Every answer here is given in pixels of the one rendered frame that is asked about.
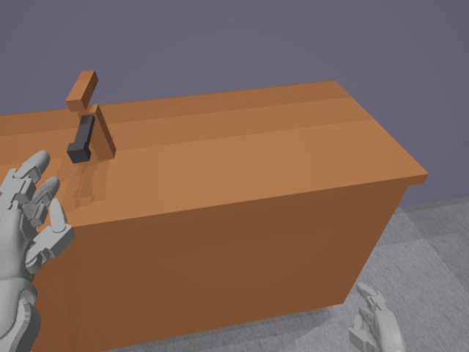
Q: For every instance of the counter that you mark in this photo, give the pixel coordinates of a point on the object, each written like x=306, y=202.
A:
x=198, y=212

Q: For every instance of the tap lever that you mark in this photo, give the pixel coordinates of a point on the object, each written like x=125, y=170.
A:
x=79, y=150

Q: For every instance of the left robot hand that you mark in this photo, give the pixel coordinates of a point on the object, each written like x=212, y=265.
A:
x=22, y=211

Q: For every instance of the right robot hand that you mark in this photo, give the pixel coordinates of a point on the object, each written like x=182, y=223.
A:
x=385, y=334

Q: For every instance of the left robot forearm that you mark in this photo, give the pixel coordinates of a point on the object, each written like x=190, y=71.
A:
x=20, y=321

